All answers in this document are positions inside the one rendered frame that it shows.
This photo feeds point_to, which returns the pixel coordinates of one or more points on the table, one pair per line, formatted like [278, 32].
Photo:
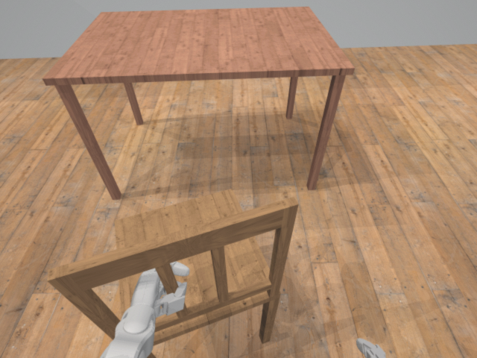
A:
[194, 45]

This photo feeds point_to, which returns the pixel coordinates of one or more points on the right robot hand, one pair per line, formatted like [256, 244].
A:
[370, 350]

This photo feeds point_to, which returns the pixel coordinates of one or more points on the left robot hand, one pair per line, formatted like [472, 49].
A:
[149, 288]

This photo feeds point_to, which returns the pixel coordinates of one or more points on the chair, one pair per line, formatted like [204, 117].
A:
[214, 238]

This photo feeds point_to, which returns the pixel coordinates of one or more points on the left robot forearm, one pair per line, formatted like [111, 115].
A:
[134, 336]

